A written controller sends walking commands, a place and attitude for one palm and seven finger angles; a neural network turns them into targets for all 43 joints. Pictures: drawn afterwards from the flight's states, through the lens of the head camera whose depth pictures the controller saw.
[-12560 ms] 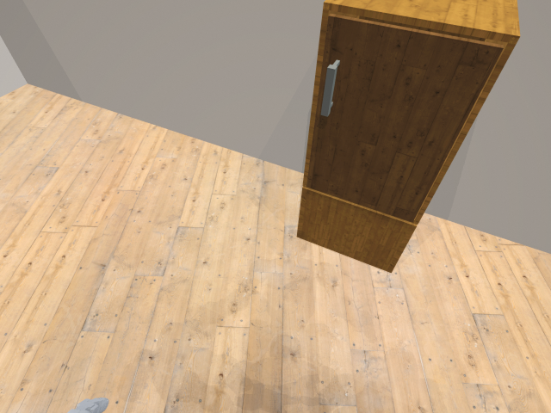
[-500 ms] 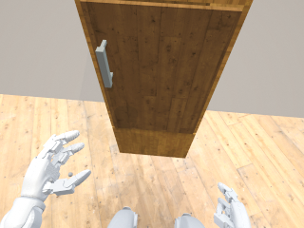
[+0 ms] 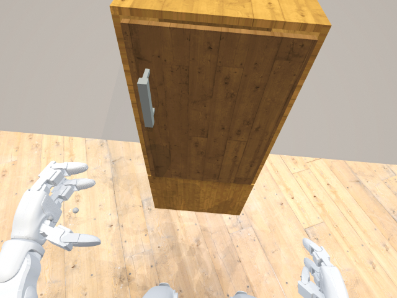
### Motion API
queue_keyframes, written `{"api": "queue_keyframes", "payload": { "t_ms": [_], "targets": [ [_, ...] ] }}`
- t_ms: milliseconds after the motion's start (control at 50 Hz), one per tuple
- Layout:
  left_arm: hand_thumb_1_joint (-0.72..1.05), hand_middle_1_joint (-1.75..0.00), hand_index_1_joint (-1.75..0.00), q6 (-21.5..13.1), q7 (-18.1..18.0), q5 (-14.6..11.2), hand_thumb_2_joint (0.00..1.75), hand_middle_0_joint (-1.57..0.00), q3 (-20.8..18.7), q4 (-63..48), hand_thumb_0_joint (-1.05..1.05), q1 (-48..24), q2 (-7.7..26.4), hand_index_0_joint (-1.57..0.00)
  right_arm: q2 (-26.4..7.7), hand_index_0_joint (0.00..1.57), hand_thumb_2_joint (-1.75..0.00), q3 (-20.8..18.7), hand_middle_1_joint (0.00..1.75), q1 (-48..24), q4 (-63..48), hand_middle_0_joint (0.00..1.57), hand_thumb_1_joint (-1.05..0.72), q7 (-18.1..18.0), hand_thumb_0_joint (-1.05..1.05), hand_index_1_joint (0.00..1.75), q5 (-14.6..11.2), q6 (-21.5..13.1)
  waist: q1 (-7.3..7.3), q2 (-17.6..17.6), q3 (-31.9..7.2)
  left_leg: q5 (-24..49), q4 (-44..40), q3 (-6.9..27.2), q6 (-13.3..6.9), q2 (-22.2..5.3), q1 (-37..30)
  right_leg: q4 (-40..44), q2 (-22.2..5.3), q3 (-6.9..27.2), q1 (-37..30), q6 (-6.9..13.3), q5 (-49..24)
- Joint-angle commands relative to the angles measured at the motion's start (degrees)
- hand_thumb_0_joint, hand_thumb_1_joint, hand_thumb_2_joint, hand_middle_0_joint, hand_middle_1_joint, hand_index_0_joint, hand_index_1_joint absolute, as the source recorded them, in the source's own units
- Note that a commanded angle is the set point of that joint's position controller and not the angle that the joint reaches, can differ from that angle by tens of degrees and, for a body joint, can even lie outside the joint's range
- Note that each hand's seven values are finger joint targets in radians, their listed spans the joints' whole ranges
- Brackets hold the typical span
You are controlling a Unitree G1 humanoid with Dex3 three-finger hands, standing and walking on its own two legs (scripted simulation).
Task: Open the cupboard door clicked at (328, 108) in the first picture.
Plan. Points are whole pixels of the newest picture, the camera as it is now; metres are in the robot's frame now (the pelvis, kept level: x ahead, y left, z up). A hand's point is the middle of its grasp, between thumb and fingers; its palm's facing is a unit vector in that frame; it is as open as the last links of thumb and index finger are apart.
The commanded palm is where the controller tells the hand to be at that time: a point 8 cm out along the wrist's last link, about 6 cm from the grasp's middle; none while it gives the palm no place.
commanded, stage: raise the hand with hooked fingers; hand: left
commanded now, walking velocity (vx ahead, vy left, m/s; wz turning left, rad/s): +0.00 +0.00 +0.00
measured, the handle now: (148, 99) +0.55 +0.16 +0.07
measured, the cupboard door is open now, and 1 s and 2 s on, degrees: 0 0 0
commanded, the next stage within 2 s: move the hooked fingers beside the handle in 0.88 s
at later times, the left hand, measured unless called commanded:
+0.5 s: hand (59, 172) +0.31 +0.28 +0.09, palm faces +0.01 -1.00 -0.03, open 14.0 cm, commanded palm +0.27 +0.32 +0.09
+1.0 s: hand (70, 177) +0.30 +0.26 +0.09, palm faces +0.02 -1.00 -0.02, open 14.0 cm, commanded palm +0.28 +0.30 +0.09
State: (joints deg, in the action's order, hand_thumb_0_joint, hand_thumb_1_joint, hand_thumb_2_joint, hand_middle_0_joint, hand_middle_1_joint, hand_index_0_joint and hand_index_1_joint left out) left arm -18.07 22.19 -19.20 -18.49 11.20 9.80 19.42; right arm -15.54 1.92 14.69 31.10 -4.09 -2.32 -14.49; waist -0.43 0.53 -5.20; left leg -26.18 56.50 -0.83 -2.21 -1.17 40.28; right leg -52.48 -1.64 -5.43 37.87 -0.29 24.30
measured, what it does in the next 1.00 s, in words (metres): stands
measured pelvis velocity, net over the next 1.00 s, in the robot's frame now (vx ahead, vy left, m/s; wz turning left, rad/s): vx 0.01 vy -0.01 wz -0.01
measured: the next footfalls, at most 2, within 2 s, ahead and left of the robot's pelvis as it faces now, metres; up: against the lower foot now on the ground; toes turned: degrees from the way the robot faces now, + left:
none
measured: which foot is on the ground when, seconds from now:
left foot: down 0.00-1.00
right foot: down 0.00-1.00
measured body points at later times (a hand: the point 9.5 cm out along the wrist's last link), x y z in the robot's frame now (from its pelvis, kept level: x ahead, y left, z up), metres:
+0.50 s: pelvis +0.01 +0.00 +0.02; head +0.06 +0.01 +0.46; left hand +0.30 +0.33 +0.10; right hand +0.16 -0.25 -0.06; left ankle +0.02 +0.09 -0.68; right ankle +0.02 -0.13 -0.68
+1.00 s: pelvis +0.01 -0.01 +0.02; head +0.05 -0.01 +0.47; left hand +0.29 +0.31 +0.09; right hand +0.16 -0.26 -0.07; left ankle +0.02 +0.09 -0.68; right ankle +0.02 -0.13 -0.68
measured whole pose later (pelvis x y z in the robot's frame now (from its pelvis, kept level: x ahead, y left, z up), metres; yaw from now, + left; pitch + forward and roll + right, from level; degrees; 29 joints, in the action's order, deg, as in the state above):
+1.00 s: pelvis +0.01 -0.01 +0.02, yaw +0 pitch +9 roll -1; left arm -16.6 29.5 -20.5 -25.1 27.3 -3.3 23.3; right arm -15.8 2.9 16.1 33.1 -4.8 -2.4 -11.3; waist -0.7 1.3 -4.5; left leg -23.6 49.3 -1.4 -1.1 -1.6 34.5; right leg -46.7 -0.9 -4.8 33.1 0.7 22.3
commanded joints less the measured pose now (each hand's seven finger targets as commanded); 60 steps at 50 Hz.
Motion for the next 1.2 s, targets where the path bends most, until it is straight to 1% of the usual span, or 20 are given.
{"api": "queue_keyframes", "payload": {
  "t_ms": [0, 20, 80, 160, 200, 320, 360, 400, 420, 460, 520, 560, 640, 780, 880, 920, 960, 1040, 1100, 1180],
  "targets": [
    [-0.5, -1.2, -1.2, -1.54, 1.5, -1.08, 0.3, -0.3, -6.1, -10.06, 0.0, -9.86, 12.27, -0.3, -8.4, 0.2, -0.9, -3.14, 0.3, -0.75, -7.7, 0.2, -0.9, -0.6, 0.0, 0.3, -0.11, -2.23, 0.23, 5.81, -11.6, 14.43, -12.11, 3.95, 1.79, 0.64, -10.9, 6.98, 3.07, 0.79, -5.46, 1.95, -9.2],
    [-0.5, -1.2, -1.2, -1.14, 1.97, -1.43, 0.3, -0.3, -6.82, -9.07, 0.0, -10.94, 13.17, -0.3, -8.57, 0.2, -0.9, -3.05, 0.3, -0.54, -7.57, 0.2, -0.9, -0.65, 0.0, 0.3, 0.0, -2.09, 0.24, 4.56, -10.9, 15.6, -12.08, 4.35, 1.91, 0.58, -10.92, 6.86, 3.45, 0.66, -5.96, 2.23, -10.31],
    [-0.5, -1.2, -1.2, -0.59, 3.02, -1.44, 0.3, -0.3, -6.89, -8.6, 0.0, -14.1, 13.4, -0.3, -8.49, 0.2, -0.9, -2.95, 0.3, -0.74, -7.43, 0.2, -0.9, -0.64, 0.0, 0.3, -0.09, -1.83, 0.19, 6.47, -11.98, 16.9, -12.62, 4.31, 2.17, 0.47, -12.78, 7.22, 3.27, 0.59, -5.78, 2.09, -10.97],
    [-0.5, -1.2, -1.2, 0.27, 4.25, -1.6, 0.3, -0.3, -8.72, -5.44, 0.0, -16.08, 15.48, -0.3, -8.73, 0.2, -0.9, -2.89, 0.3, -0.13, -6.93, 0.2, -0.9, -0.8, 0.0, 0.3, -0.01, -1.29, 0.19, 4.43, -13.1, 20.3, -12.74, 4.25, 2.23, 0.36, -13.82, 7.63, 3.38, 0.56, -6.97, 2.06, -13.45],
    [-0.5, -1.2, -1.2, 0.32, 4.75, -1.85, 0.3, -0.3, -9.09, -5.52, 0.0, -18.41, 16.12, -0.3, -8.72, 0.2, -0.9, -2.88, 0.3, -0.34, -6.81, 0.2, -0.9, -0.87, 0.0, 0.3, -0.03, -1.21, 0.23, 6.06, -13.65, 20.43, -13.06, 4.19, 2.34, 0.39, -14.73, 7.98, 3.22, 0.64, -7.04, 2.04, -13.41],
    [-0.5, -1.2, -1.2, 1.07, 6.59, -2.35, 0.3, -0.3, -11.66, -0.1, 0.0, -23.67, 20.02, -0.3, -9.36, 0.2, -0.9, -2.69, 0.3, 0.21, -6.22, 0.2, -0.9, -1.25, 0.0, 0.3, -0.03, -0.3, 0.15, 4.66, -12.58, 19.84, -14.0, 4.11, 2.07, 0.62, -14.62, 9.4, 3.47, 1.07, -8.46, 2.36, -13.53],
    [-0.5, -1.2, -1.2, 0.91, 7.23, -2.14, 0.3, -0.3, -11.44, 0.46, 0.0, -25.51, 20.16, -0.3, -9.23, 0.2, -0.9, -2.72, 0.3, 0.31, -6.05, 0.2, -0.9, -1.35, 0.0, 0.3, -0.2, -0.1, 0.08, 6.56, -13.2, 20.19, -14.6, 4.01, 2.12, 0.54, -15.73, 9.82, 3.3, 1.16, -8.55, 2.31, -13.54],
    [-0.5, -1.2, -1.2, 1.2, 7.82, -2.39, 0.3, -0.3, -10.27, 2.46, 0.0, -23.05, 18.32, -0.3, -9.11, 0.2, -0.9, -2.85, 0.3, 0.42, -6.39, 0.2, -0.9, -1.21, 0.0, 0.3, -0.25, -0.02, 0.31, 5.7, -12.67, 19.98, -14.92, 3.8, 2.0, 0.61, -15.63, 10.26, 3.2, 1.07, -8.71, 2.24, -13.55],
    [-0.5, -1.2, -1.2, 1.3, 8.11, -2.64, 0.3, -0.3, -10.61, 3.21, 0.0, -22.52, 18.65, -0.3, -9.36, 0.2, -0.9, -2.86, 0.3, 0.66, -6.63, 0.2, -0.9, -1.07, 0.0, 0.3, -0.13, 0.05, 0.47, 3.72, -12.59, 20.17, -14.79, 3.89, 1.81, 0.75, -14.99, 10.33, 3.4, 1.1, -9.43, 2.35, -14.06],
    [-0.5, -1.2, -1.2, 1.32, 8.34, -2.86, 0.3, -0.3, -10.93, 3.75, 0.0, -21.68, 18.51, -0.3, -9.35, 0.2, -0.9, -3.06, 0.3, 0.64, -6.85, 0.2, -0.9, -0.86, 0.0, 0.3, -0.21, 0.26, 0.52, 3.07, -12.76, 19.86, -14.89, 3.4, 1.66, 0.87, -14.56, 10.53, 3.33, 1.24, -9.76, 2.18, -14.52],
    [-0.5, -1.2, -1.2, 0.62, 7.66, -2.79, 0.3, -0.3, -11.84, 2.65, 0.0, -22.92, 19.84, -0.3, -9.43, 0.2, -0.9, -3.15, 0.3, 0.7, -6.78, 0.2, -0.9, -0.68, 0.0, 0.3, 0.03, 0.45, 0.62, 4.65, -11.99, 19.25, -14.79, 2.94, 1.58, 1.04, -14.14, 10.63, 3.27, 1.63, -9.87, 2.32, -14.4],
    [-0.5, -1.2, -1.2, -0.1, 7.03, -2.7, 0.3, -0.3, -12.25, 2.51, 0.0, -23.24, 19.83, -0.3, -9.27, 0.2, -0.9, -3.21, 0.3, 0.76, -6.87, 0.2, -0.9, -0.64, 0.0, 0.3, 0.03, 0.6, 0.4, 4.03, -12.19, 17.9, -15.07, 2.85, 1.47, 1.04, -13.99, 10.92, 3.24, 1.73, -9.73, 2.09, -13.49],
    [-0.5, -1.2, -1.2, -1.88, 6.11, -2.04, 0.3, -0.3, -12.58, 0.01, 0.0, -24.03, 20.71, -0.3, -8.96, 0.2, -0.9, -3.27, 0.3, 1.07, -6.49, 0.2, -0.9, -0.69, 0.0, 0.3, 0.12, 0.5, 0.34, 7.27, -14.33, 20.24, -14.78, 2.71, 1.49, 0.92, -15.78, 10.5, 3.23, 2.1, -10.48, 2.17, -15.12],
    [-0.5, -1.2, -1.2, -1.3, 6.89, -2.39, 0.3, -0.3, -11.78, 4.33, 0.0, -24.08, 19.54, -0.3, -8.98, 0.2, -0.9, -2.93, 0.3, 0.24, -6.22, 0.2, -0.9, -1.31, 0.0, 0.3, -0.18, 0.75, -0.2, 3.64, -11.44, 14.54, -15.36, 2.3, 1.1, 1.21, -12.66, 11.86, 2.94, 2.62, -10.49, 1.74, -11.78],
    [-0.5, -1.2, -1.2, -1.9, 7.39, -2.4, 0.3, -0.3, -11.35, 3.38, 0.0, -24.56, 19.38, -0.3, -8.72, 0.2, -0.9, -2.92, 0.3, 0.07, -6.03, 0.2, -0.9, -1.45, 0.0, 0.3, -0.18, 0.48, -0.24, 4.64, -12.69, 16.06, -14.87, 2.02, 0.93, 1.21, -13.97, 11.9, 2.87, 3.0, -10.94, 1.69, -13.61],
    [-0.5, -1.2, -1.2, -1.8, 7.42, -2.71, 0.3, -0.3, -11.64, 4.98, 0.0, -24.32, 19.56, -0.3, -8.91, 0.2, -0.9, -2.81, 0.3, 0.17, -5.78, 0.2, -0.9, -1.49, 0.0, 0.3, -0.11, 0.56, -0.4, 2.38, -11.21, 15.4, -14.62, 2.03, 0.85, 1.25, -12.65, 12.13, 3.0, 3.26, -11.15, 1.7, -13.23],
    [-0.5, -1.2, -1.2, -1.93, 7.53, -2.68, 0.3, -0.3, -11.21, 4.64, 0.0, -24.89, 18.93, -0.3, -8.72, 0.2, -0.9, -2.82, 0.3, -0.08, -5.81, 0.2, -0.9, -1.4, 0.0, 0.3, -0.25, 0.49, -0.25, 3.99, -11.67, 15.42, -14.95, 2.04, 0.95, 1.32, -13.11, 11.98, 2.84, 3.11, -10.87, 1.69, -13.28],
    [-0.5, -1.2, -1.2, -2.12, 7.29, -1.96, 0.3, -0.3, -12.04, 6.81, 0.0, -30.53, 21.12, -0.3, -9.0, 0.2, -0.9, -2.75, 0.3, 0.35, -4.87, 0.2, -0.9, -1.8, 0.0, 0.3, -0.07, 0.75, -1.0, 3.23, -11.2, 14.43, -14.26, 1.95, 0.88, 1.33, -11.85, 12.02, 2.64, 3.82, -10.39, 1.58, -12.6],
    [-0.5, -1.2, -1.2, -2.71, 7.52, -1.36, 0.3, -0.3, -9.8, 7.78, 0.0, -34.26, 19.64, -0.3, -8.83, 0.2, -0.9, -2.68, 0.3, 0.26, -4.61, 0.2, -0.9, -1.99, 0.0, 0.3, -0.25, 0.8, -1.58, 4.85, -11.99, 13.0, -14.29, 1.87, 0.86, 1.39, -12.56, 12.09, 2.45, 3.89, -9.17, 1.53, -10.98],
    [-0.5, -1.2, -1.2, -2.77, 7.52, -0.87, 0.3, -0.3, -10.67, 12.06, 0.0, -35.08, 20.97, -0.3, -9.1, 0.2, -0.9, -2.78, 0.3, 0.99, -4.1, 0.2, -0.9, -2.04, 0.0, 0.3, -0.15, 1.34, -1.34, 2.96, -13.02, 14.24, -13.83, 1.8, 0.77, 1.34, -11.78, 11.77, 2.45, 4.2, -10.41, 1.52, -12.66]
  ]
}}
